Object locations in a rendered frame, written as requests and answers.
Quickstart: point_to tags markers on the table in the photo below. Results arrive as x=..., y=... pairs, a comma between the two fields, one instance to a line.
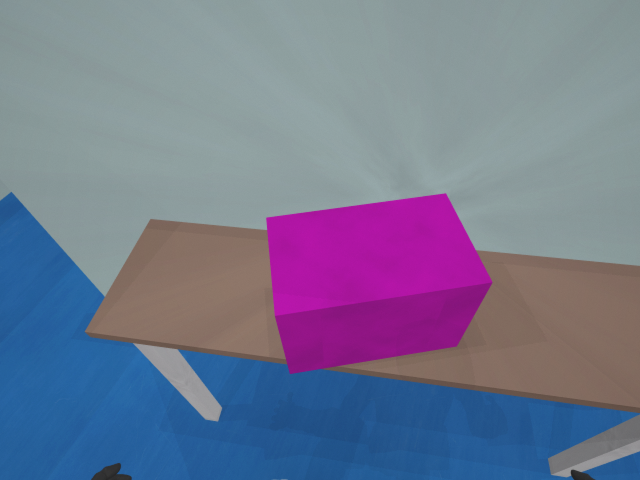
x=554, y=329

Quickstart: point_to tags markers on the carton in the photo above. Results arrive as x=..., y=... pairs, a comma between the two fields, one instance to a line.
x=372, y=281

